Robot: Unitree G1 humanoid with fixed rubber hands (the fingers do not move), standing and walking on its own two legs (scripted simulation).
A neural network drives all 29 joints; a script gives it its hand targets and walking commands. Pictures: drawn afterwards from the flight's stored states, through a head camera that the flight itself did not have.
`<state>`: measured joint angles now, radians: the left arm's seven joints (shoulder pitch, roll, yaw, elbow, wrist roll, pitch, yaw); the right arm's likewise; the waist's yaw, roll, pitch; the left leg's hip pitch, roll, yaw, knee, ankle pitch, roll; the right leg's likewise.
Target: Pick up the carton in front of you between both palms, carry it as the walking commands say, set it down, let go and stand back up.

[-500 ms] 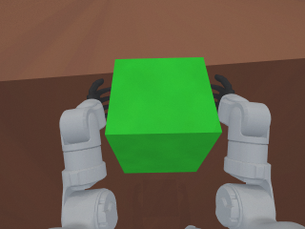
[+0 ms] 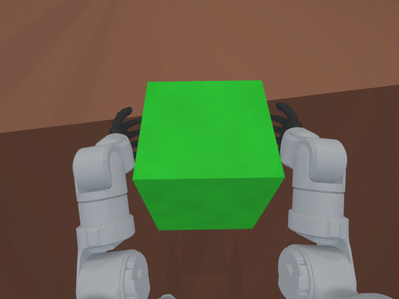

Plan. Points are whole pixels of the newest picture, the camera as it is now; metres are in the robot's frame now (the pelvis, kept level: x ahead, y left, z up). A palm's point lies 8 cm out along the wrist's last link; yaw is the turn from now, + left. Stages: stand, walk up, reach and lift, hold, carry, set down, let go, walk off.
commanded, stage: carry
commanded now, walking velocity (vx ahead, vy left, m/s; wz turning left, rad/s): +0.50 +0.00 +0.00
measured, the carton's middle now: (205, 162) +0.36 -0.01 +0.08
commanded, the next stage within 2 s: none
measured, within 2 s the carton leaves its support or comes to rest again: neither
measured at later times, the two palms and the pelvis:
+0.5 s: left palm (141, 55) +0.63 +0.12 +0.18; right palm (260, 45) +0.65 -0.18 +0.18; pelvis +0.29 -0.04 +0.03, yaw +1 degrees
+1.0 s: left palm (144, 0) +0.94 +0.14 +0.20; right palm out of the picture +0.92 -0.16 +0.20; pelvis +0.58 +0.00 +0.06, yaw +0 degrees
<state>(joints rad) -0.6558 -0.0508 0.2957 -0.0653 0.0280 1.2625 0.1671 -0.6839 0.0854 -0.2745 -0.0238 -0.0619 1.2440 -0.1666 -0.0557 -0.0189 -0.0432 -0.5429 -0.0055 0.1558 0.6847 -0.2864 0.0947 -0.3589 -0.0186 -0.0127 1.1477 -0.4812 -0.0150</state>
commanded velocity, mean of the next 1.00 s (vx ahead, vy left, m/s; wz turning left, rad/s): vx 0.50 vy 0.00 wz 0.00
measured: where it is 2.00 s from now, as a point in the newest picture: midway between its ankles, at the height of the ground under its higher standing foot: (196, 130)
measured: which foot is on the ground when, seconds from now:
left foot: down 0.00-0.38, up 0.40-0.78, down 0.80-1.00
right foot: up 0.00-0.34, down 0.36-0.82, up 0.84-1.00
